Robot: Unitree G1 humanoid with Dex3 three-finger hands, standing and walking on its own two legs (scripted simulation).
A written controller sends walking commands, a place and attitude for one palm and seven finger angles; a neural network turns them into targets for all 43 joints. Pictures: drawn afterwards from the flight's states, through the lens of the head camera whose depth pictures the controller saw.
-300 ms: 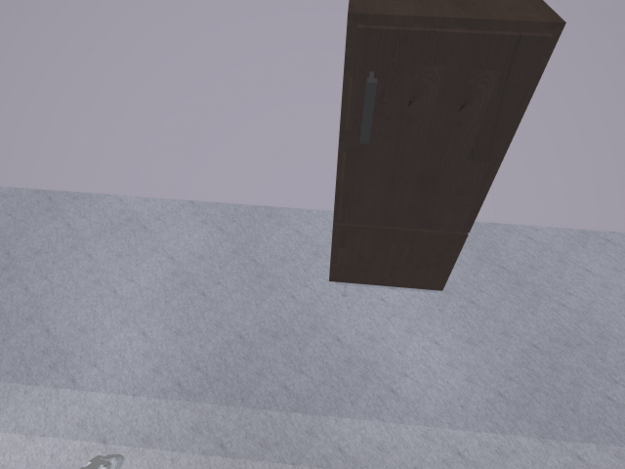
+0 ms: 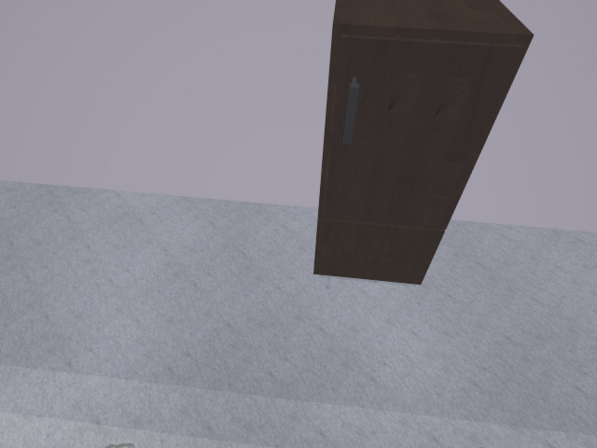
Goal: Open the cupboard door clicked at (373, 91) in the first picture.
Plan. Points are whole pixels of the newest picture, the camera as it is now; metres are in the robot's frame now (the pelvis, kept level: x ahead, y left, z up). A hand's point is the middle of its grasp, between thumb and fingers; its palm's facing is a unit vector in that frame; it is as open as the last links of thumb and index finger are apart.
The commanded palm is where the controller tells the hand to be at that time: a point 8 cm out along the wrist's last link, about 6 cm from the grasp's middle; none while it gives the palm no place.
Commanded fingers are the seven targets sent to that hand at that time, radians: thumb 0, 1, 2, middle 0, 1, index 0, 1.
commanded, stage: stand and wait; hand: left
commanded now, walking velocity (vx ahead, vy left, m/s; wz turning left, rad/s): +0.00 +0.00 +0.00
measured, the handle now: (350, 111) +0.90 -0.08 +0.01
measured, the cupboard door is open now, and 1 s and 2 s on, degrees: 0 0 0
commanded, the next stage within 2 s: look at it before walking up in 0.52 s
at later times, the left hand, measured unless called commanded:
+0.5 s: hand out of the picture +0.04 +0.24 -0.15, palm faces -0.03 -0.94 -0.34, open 7.4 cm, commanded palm none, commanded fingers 0.00 0.90 0.90 -0.20 -0.30 -0.20 -0.30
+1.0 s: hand out of the picture +0.06 +0.23 -0.15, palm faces -0.03 -0.94 -0.33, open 7.4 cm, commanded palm none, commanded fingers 0.00 0.90 0.90 -0.20 -0.30 -0.20 -0.30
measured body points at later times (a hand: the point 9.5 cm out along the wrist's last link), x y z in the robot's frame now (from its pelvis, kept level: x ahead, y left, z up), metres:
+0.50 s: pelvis -0.02 -0.01 +0.00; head -0.02 -0.02 +0.45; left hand +0.04 +0.28 -0.13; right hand +0.04 -0.31 -0.13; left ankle -0.01 +0.11 -0.74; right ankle -0.01 -0.13 -0.74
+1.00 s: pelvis -0.01 -0.01 +0.00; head -0.02 -0.01 +0.45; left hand +0.06 +0.28 -0.13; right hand +0.05 -0.31 -0.13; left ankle -0.01 +0.11 -0.74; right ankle -0.01 -0.13 -0.74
